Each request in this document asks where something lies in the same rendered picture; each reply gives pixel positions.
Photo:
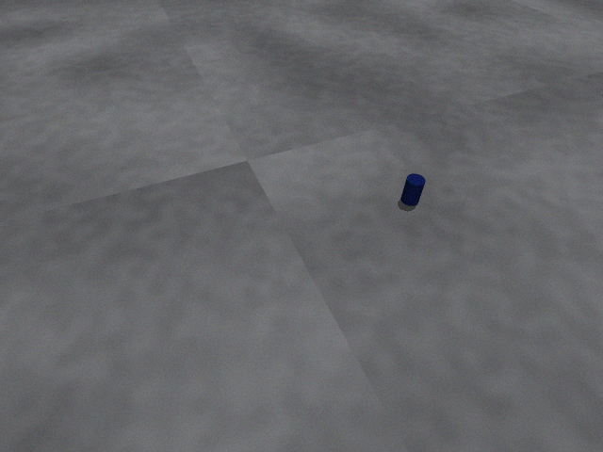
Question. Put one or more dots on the can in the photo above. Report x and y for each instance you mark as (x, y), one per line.
(412, 190)

